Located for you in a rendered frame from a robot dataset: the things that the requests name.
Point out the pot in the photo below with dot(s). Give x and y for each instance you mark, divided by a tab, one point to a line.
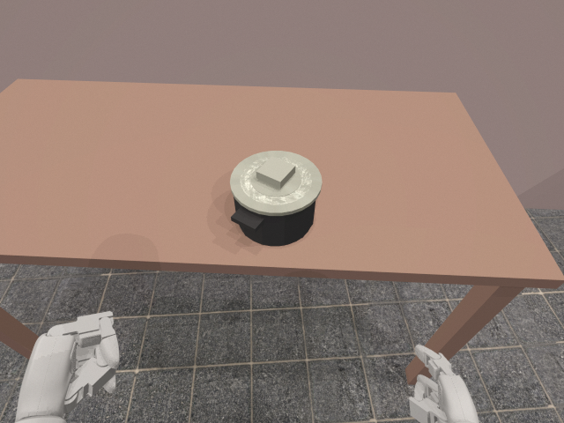
274	230

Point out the table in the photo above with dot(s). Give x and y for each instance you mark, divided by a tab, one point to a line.
136	176

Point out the right robot hand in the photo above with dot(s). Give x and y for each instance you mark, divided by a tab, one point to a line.
449	401

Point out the knob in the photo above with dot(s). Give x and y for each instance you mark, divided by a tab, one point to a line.
276	172

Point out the left robot hand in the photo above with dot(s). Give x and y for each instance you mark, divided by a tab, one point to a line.
46	387

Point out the lid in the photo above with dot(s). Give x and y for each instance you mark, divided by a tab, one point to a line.
299	192

